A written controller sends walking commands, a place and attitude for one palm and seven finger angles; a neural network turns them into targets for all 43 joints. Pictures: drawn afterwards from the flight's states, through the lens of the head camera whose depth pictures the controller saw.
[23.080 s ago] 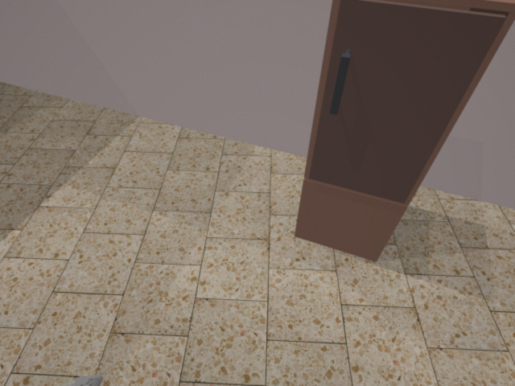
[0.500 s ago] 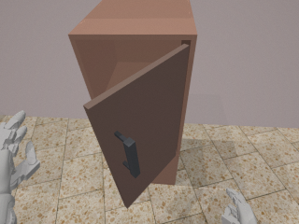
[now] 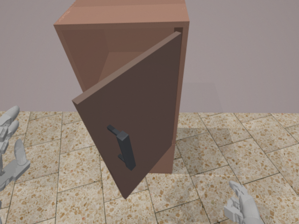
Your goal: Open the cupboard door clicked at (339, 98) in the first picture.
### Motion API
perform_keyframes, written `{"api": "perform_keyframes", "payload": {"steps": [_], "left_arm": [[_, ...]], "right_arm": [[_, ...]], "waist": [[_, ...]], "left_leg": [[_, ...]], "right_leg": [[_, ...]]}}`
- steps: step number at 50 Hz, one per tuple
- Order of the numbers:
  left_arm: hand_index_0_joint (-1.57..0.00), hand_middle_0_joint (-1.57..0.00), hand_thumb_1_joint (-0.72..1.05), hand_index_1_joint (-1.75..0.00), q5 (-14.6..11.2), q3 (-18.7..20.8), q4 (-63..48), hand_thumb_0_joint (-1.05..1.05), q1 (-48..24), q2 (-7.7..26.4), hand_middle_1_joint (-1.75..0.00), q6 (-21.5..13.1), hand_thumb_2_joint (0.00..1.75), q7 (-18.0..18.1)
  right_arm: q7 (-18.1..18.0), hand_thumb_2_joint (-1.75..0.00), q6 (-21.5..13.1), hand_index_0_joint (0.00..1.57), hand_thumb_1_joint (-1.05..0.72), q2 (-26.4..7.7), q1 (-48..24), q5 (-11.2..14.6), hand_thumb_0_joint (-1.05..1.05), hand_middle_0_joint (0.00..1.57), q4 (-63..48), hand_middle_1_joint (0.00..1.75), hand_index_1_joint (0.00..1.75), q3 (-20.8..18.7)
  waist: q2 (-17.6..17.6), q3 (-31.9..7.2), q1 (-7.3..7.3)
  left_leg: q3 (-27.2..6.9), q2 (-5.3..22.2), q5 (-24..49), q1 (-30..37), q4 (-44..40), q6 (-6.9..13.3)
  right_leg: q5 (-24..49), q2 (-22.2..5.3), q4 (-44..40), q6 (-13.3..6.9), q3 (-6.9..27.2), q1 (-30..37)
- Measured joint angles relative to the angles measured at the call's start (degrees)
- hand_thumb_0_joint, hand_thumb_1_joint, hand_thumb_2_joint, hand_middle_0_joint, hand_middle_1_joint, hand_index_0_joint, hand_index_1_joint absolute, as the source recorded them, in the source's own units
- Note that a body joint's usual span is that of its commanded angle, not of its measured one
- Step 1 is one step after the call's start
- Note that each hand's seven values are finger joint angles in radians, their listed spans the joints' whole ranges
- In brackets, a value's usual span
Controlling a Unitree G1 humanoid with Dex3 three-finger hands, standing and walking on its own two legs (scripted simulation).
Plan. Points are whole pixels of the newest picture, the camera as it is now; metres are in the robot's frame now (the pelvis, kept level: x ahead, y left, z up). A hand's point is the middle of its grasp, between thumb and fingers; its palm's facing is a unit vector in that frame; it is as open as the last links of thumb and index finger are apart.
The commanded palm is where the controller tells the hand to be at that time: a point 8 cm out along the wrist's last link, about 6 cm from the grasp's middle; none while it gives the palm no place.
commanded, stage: step back with the hand held close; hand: left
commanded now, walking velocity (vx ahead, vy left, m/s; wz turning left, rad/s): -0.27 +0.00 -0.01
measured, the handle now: (122, 148) +0.29 +0.10 +0.06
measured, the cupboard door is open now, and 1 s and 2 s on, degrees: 53 53 53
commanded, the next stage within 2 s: stop stepping back and stand still in 0.82 s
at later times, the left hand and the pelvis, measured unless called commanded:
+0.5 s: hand out of the picture +0.10 +0.30 +0.16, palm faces +0.40 -0.75 -0.52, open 7.4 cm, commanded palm +0.03 +0.34 +0.18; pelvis -0.09 +0.03 -0.01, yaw +3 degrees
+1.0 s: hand out of the picture +0.02 +0.30 +0.16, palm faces +0.39 -0.80 -0.45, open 7.4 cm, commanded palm -0.03 +0.35 +0.18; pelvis -0.18 +0.05 -0.01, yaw -1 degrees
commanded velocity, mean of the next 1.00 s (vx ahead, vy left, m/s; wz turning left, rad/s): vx -0.27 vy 0.00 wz -0.03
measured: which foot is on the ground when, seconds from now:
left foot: down 0.00-0.86, up 0.88-1.00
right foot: down 0.00-0.64, up 0.66-0.84, down 0.86-1.00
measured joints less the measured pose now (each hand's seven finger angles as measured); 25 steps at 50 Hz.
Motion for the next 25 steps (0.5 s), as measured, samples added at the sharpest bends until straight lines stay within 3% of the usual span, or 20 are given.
{"api": "perform_keyframes", "payload": {"steps": [9,17,21,25], "left_arm": [[-0.22,-0.22,0.89,-0.30,-0.40,0.60,-2.86,0.01,1.93,2.52,-0.31,0.83,0.90,1.16],[-0.22,-0.22,0.89,-0.30,-0.35,1.85,-4.90,0.01,2.07,2.85,-0.31,-1.52,0.90,2.38],[-0.22,-0.22,0.89,-0.30,0.22,2.84,-4.89,0.01,1.47,3.02,-0.31,-2.74,0.90,2.58],[-0.22,-0.22,0.89,-0.30,-0.02,3.33,-5.51,0.01,2.53,2.75,-0.31,-3.52,0.90,2.84]], "right_arm": [[-0.43,-0.90,1.66,0.20,-0.91,0.66,0.68,0.66,0.02,0.20,-1.73,0.30,0.30,-0.36],[-0.32,-0.90,-0.54,0.20,-0.91,1.53,1.85,0.44,0.02,0.20,-1.97,0.30,0.30,0.51],[-0.09,-0.90,-2.11,0.20,-0.91,1.92,2.58,0.19,0.02,0.20,-2.04,0.30,0.30,0.61],[0.45,-0.90,-3.24,0.20,-0.91,2.03,3.06,0.19,0.02,0.20,-0.85,0.30,0.30,0.52]], "waist": [[-1.41,1.60,-0.31],[-2.00,2.04,-0.90],[-1.71,2.45,-1.39],[-1.26,2.63,-1.23]], "left_leg": [[1.11,-0.34,1.87,-2.77,0.67,1.18],[0.87,-0.62,4.38,-5.59,1.16,2.33],[-0.35,-1.29,5.59,-7.68,1.42,2.77],[-1.53,-1.81,2.30,-10.24,3.68,2.13]], "right_leg": [[1.13,-0.59,2.74,1.18,1.03,-4.07],[2.93,-0.78,4.59,1.96,0.79,-7.36],[1.98,-0.03,7.07,1.07,1.19,-9.80],[3.72,0.29,7.58,0.94,0.91,-11.12]]}}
